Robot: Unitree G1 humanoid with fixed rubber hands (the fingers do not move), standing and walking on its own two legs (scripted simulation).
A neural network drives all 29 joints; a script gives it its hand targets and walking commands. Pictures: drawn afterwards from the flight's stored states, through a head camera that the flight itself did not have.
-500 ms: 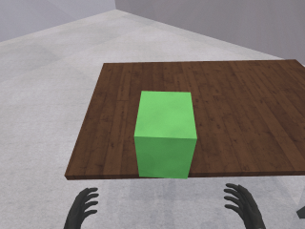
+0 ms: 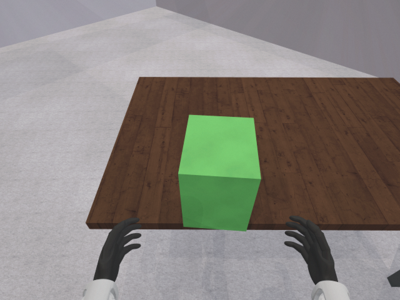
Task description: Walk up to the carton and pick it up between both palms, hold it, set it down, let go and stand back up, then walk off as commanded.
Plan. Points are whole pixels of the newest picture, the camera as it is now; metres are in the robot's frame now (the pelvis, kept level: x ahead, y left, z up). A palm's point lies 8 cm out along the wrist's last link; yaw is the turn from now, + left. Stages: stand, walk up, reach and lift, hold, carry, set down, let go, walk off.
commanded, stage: reach and lift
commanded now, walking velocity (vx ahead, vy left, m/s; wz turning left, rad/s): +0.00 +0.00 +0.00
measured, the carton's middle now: (217, 173) +0.44 +0.00 -0.02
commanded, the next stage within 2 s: none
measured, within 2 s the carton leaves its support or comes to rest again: neither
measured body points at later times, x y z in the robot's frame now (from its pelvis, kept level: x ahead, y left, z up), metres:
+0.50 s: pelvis +0.01 -0.01 +0.00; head +0.01 +0.00 +0.45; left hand +0.29 +0.20 +0.06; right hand +0.30 -0.18 +0.06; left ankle +0.00 +0.11 -0.75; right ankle -0.02 -0.12 -0.75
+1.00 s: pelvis +0.00 -0.01 +0.00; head +0.02 +0.00 +0.45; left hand +0.37 +0.20 +0.10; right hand +0.38 -0.16 +0.08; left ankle +0.00 +0.11 -0.75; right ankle -0.02 -0.12 -0.75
